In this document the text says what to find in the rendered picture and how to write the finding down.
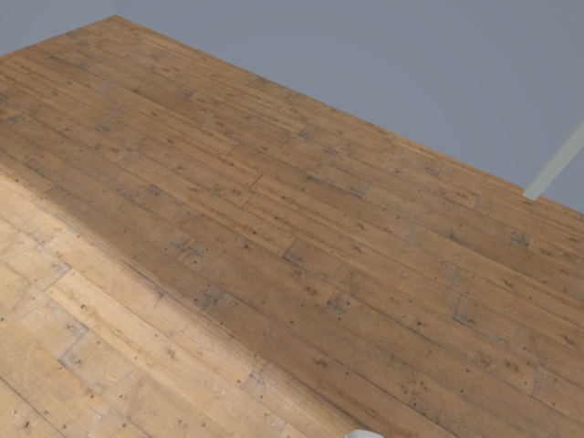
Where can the panel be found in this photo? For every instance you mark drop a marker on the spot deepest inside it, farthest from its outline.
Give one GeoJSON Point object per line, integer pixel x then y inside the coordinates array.
{"type": "Point", "coordinates": [562, 156]}

